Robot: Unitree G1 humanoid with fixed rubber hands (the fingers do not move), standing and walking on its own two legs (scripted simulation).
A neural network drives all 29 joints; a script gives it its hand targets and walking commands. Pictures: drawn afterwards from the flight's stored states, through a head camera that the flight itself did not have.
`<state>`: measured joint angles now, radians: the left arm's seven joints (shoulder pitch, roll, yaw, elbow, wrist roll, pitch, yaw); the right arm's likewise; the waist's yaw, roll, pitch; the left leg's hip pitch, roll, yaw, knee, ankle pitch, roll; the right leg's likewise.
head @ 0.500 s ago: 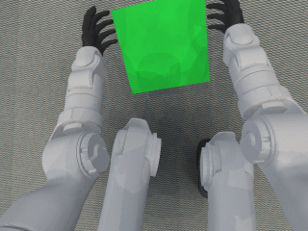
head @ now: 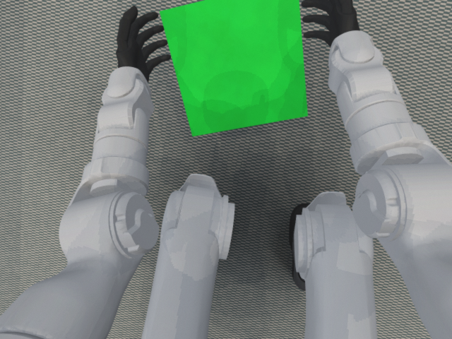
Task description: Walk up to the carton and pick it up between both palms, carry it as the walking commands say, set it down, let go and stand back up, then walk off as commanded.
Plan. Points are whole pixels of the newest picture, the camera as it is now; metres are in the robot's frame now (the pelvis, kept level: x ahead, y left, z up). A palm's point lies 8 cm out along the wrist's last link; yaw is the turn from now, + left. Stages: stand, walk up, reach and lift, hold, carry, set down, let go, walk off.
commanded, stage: set down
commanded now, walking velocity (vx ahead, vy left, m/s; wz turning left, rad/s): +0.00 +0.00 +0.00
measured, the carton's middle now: (239, 63) +0.51 +0.07 -0.29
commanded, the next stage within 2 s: none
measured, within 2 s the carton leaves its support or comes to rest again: rests again in 0.74 s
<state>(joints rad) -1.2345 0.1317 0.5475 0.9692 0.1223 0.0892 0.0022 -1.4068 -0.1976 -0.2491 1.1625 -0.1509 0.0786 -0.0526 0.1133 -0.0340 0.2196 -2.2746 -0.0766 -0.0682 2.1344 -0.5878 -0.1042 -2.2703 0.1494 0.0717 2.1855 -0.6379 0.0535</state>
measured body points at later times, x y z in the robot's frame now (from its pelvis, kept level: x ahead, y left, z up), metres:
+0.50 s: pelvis +0.00 +0.00 +0.00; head +0.36 +0.00 +0.26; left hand +0.49 +0.22 -0.19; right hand +0.55 -0.08 -0.20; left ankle +0.11 +0.14 -0.35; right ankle +0.09 -0.12 -0.35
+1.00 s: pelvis -0.01 +0.00 -0.01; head +0.36 +0.01 +0.24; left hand +0.45 +0.26 -0.22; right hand +0.53 -0.11 -0.23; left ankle +0.11 +0.13 -0.35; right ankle +0.09 -0.12 -0.35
